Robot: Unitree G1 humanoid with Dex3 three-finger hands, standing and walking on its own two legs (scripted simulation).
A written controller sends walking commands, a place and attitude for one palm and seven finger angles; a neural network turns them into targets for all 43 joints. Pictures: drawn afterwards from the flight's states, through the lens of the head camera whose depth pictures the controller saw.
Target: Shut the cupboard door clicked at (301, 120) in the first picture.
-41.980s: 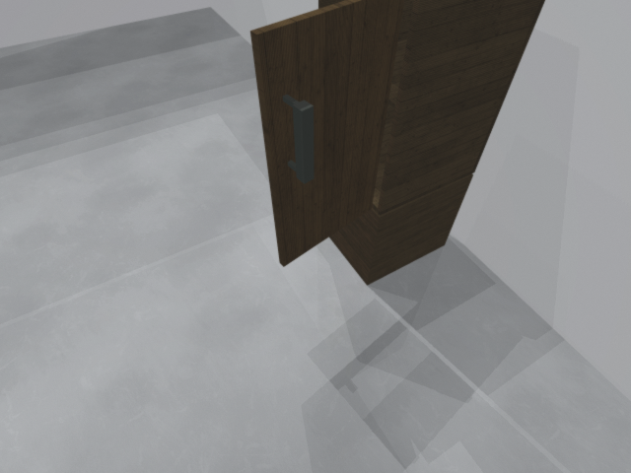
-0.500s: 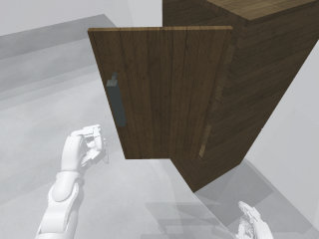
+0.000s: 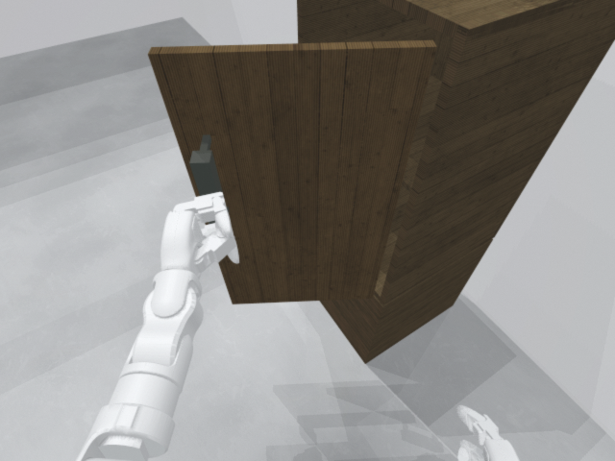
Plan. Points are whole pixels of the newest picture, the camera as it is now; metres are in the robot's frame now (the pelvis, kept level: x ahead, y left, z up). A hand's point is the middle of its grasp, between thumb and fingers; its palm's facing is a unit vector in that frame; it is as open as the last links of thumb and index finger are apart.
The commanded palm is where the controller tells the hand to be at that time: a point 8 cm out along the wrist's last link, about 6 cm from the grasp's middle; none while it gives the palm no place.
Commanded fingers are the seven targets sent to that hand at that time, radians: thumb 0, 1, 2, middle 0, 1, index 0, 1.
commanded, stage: bring the fist close to the handle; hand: left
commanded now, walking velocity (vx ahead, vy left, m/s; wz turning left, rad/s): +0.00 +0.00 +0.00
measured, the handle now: (215, 190) +0.47 +0.16 +0.09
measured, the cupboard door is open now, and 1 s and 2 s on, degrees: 61 54 32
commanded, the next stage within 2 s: push the door shut along its arc in 0.38 s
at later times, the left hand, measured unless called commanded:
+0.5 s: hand (232, 234) +0.38 +0.12 +0.09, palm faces +0.07 -1.00 -0.01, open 3.1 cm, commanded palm +0.36 +0.17 +0.09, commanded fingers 0.00 0.90 0.90 -1.30 -1.50 -1.30 -1.50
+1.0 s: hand (232, 208) +0.43 +0.12 +0.09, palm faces -0.05 -1.00 -0.03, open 3.1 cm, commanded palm +0.42 +0.17 +0.09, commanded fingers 0.00 0.90 0.90 -1.30 -1.50 -1.30 -1.50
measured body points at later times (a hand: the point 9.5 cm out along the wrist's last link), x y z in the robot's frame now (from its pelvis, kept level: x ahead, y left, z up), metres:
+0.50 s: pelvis -0.01 +0.00 +0.00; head +0.03 -0.02 +0.45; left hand +0.37 +0.17 +0.09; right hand +0.11 -0.25 -0.10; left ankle +0.00 +0.10 -0.71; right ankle +0.02 -0.10 -0.71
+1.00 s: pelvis -0.01 +0.00 +0.00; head +0.04 +0.00 +0.44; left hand +0.43 +0.18 +0.10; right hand +0.07 -0.25 -0.12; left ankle +0.00 +0.10 -0.71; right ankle +0.02 -0.09 -0.71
